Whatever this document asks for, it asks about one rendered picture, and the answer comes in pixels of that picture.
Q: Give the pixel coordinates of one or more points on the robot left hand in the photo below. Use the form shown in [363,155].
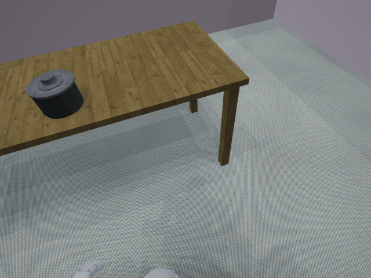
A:
[89,270]

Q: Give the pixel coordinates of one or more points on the pot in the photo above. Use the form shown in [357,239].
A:
[62,105]

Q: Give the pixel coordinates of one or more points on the table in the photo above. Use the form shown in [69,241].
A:
[119,79]

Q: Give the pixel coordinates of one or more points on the knob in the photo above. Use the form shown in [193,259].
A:
[47,78]

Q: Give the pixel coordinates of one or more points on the lid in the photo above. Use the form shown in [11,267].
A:
[37,90]

